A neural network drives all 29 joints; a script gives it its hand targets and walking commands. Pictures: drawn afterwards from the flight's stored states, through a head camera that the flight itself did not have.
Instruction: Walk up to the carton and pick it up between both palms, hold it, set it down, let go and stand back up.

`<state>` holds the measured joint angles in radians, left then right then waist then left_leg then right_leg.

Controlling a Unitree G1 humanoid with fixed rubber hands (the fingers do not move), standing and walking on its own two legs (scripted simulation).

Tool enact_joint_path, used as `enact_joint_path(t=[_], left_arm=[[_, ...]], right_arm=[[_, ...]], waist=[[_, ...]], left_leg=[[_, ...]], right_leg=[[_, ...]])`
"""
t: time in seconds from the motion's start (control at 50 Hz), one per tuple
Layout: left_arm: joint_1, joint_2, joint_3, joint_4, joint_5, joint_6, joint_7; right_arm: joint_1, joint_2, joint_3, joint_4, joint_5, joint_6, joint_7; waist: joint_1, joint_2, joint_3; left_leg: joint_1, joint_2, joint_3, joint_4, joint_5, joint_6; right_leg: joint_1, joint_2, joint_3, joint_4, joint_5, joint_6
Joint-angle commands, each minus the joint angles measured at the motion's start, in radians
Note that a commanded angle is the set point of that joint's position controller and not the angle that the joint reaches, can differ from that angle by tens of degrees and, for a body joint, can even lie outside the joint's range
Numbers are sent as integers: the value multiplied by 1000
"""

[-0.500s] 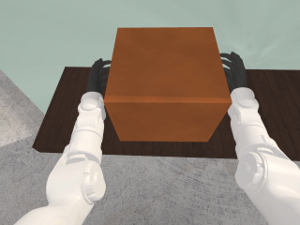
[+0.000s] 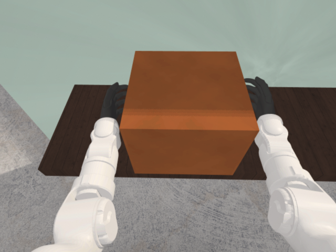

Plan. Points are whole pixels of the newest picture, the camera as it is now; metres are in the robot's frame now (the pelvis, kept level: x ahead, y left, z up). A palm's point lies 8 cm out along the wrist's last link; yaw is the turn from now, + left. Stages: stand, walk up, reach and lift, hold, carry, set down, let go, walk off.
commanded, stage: reach and lift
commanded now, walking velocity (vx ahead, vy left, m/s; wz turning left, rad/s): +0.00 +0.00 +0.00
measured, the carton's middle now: (184, 113) +0.47 +0.00 +0.02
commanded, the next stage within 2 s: none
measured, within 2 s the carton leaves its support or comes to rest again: leaves its support in 0.12 s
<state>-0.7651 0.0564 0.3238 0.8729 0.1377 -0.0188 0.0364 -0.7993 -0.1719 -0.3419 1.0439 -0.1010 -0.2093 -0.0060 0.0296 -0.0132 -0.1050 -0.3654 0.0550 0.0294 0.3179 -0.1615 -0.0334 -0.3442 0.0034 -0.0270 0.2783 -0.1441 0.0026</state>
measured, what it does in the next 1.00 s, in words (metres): stands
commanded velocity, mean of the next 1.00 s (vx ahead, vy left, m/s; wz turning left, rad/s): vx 0.00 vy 0.00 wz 0.00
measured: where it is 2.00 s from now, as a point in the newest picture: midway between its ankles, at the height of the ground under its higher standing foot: outside the picture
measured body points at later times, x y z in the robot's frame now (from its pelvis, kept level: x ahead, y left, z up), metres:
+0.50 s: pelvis -0.03 +0.01 +0.00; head -0.04 +0.03 +0.45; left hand +0.38 +0.20 +0.13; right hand +0.40 -0.18 +0.15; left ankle -0.02 +0.14 -0.75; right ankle -0.02 -0.12 -0.75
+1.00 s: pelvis -0.02 +0.01 +0.00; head -0.04 +0.03 +0.45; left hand +0.37 +0.19 +0.15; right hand +0.39 -0.18 +0.16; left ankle -0.02 +0.14 -0.75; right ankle -0.02 -0.12 -0.75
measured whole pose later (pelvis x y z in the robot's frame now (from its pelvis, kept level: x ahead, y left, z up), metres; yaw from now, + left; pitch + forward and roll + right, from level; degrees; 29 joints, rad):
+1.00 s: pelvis -0.02 +0.01 +0.00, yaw +2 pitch -1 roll +0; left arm -0.64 0.07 0.26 0.50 0.15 0.39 0.03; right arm -0.74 -0.18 -0.17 0.84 0.09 0.10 -0.04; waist -0.03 -0.05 -0.05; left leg -0.12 0.03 0.01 0.29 -0.14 -0.02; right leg -0.09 -0.02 -0.05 0.25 -0.14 0.01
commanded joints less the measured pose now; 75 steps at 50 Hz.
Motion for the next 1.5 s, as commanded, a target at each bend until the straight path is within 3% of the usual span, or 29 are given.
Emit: enact_joint_path(t=[0.0,0.08,0.18,0.28,0.4,0.62,0.68,0.8,0.88,0.96,1.16,1.28,1.36,1.48], left_arm=[[-523,-456,-292,-69,-12,0,-109],[-586,-456,-308,-92,-35,9,-107],[-707,-469,-334,-140,-66,11,-98],[-731,-447,-298,-117,-51,46,-103],[-679,-423,-237,-108,0,117,-119],[-658,-458,-309,-270,-20,199,-111],[-614,-472,-337,-316,-30,221,-105],[-583,-487,-392,-420,-62,281,-114],[-544,-468,-386,-478,-59,329,-135],[-509,-468,-418,-557,-69,383,-157],[-484,-456,-456,-713,-69,470,-199],[-457,-443,-425,-728,-40,525,-216],[-486,-456,-454,-776,-66,538,-208],[-497,-439,-414,-740,-45,583,-216]], right_arm=[[-569,479,287,-129,-21,-22,153],[-620,478,300,-157,10,0,152],[-655,498,265,-146,20,27,156],[-663,488,205,-121,9,66,162],[-639,461,145,-94,-13,110,172],[-666,470,211,-219,31,125,174],[-657,474,269,-254,76,134,168],[-667,500,367,-351,151,178,142],[-619,513,413,-371,192,229,123],[-620,520,470,-483,243,262,99],[-565,500,507,-602,297,339,68],[-556,474,505,-610,305,377,67],[-590,493,537,-674,332,387,69],[-614,496,510,-639,318,415,76]], waist=[[7,-28,-591],[12,-36,-585],[-12,-12,-576],[-16,-2,-470],[-26,-7,-372],[-33,11,-431],[-29,15,-444],[-31,7,-452],[-44,-14,-388],[-66,-16,-393],[-112,32,-340],[-108,28,-274],[-105,24,-320],[-92,12,-267]], left_leg=[[236,-47,47,58,480,-4],[249,-51,46,36,417,-5],[287,-55,45,15,336,-19],[274,-61,49,-32,187,-12],[308,-64,53,-61,128,-3],[392,-68,42,-35,209,-14],[429,-68,32,-11,291,-18],[415,-79,18,-1,319,-11],[402,-90,8,-12,319,2],[403,-100,0,0,345,2],[445,-103,-12,2,361,-21],[437,-96,-7,-23,302,-17],[452,-95,-8,-11,315,-14],[413,-91,3,-48,191,9]], right_leg=[[331,11,-60,88,623,46],[323,14,-55,65,528,44],[284,13,-55,36,388,38],[247,5,-54,0,191,31],[224,7,-64,-28,84,33],[228,24,-78,-24,151,29],[253,31,-73,-19,215,25],[309,35,-55,-11,268,32],[362,32,-43,-8,311,45],[411,35,-35,-4,363,50],[408,40,-47,-14,329,40],[382,43,-53,-33,230,28],[383,46,-50,-30,234,27],[359,38,-43,-47,116,18]])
